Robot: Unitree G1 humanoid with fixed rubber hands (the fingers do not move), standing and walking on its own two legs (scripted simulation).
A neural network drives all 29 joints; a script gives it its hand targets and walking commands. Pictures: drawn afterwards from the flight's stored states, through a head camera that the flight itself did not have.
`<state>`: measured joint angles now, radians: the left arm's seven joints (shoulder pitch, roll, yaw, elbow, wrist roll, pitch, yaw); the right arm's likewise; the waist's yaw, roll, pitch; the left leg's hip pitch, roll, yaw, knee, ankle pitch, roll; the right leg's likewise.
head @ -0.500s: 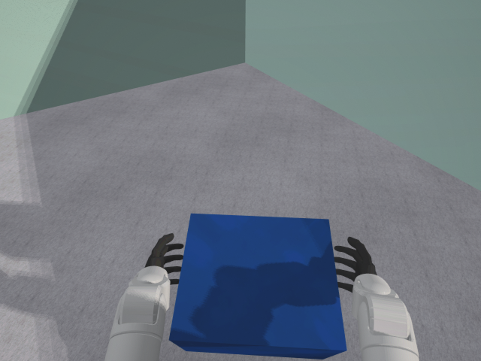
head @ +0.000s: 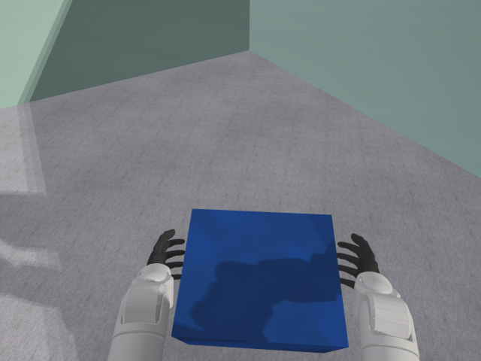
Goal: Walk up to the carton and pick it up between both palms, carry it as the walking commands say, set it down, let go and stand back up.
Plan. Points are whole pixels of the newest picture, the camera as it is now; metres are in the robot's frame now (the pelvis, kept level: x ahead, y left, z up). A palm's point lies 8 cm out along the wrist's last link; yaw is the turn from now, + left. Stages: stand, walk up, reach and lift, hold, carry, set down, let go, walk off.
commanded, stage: carry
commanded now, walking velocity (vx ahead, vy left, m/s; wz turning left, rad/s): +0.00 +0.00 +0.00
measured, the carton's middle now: (258, 281) +0.31 +0.00 -0.06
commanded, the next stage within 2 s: hold in 1.94 s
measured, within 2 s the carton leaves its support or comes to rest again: neither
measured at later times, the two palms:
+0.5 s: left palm (169, 254) +0.31 +0.17 +0.02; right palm (369, 260) +0.31 -0.18 +0.04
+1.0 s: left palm (173, 241) +0.33 +0.16 +0.03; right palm (369, 253) +0.32 -0.19 +0.03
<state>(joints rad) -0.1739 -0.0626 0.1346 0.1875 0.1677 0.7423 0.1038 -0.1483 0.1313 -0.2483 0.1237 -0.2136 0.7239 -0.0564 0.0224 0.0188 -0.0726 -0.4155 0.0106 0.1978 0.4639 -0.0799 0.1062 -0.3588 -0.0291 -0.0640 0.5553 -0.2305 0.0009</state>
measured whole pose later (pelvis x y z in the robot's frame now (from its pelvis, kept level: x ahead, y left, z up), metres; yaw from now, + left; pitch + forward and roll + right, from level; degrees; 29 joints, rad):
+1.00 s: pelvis +0.06 +0.00 +0.00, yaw -2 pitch +2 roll +0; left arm -0.14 -0.07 0.14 0.16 0.20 0.75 0.06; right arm -0.12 0.12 -0.23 0.12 -0.22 0.73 -0.03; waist 0.01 0.00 -0.11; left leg -0.35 0.01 0.23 0.49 -0.19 0.09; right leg -0.29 -0.04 -0.04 0.55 -0.30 0.02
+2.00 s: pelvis +0.06 -0.01 +0.00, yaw -2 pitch +1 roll +0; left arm -0.13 -0.10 0.18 0.10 0.19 0.76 0.07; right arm -0.13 0.13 -0.23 0.08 -0.20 0.74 -0.04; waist 0.01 -0.03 -0.08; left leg -0.33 0.03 0.21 0.52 -0.21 0.08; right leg -0.26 -0.01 -0.03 0.54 -0.28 0.00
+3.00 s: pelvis +0.06 -0.04 -0.01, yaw +0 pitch +11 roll -1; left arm -0.36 0.01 0.34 0.56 0.22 0.41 -0.03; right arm -0.40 0.12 -0.35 0.61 -0.25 0.36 -0.02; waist 0.07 -0.04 -0.03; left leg -0.60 -0.03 -0.05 0.62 -0.20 0.01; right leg -0.51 0.08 0.03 0.63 -0.30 -0.05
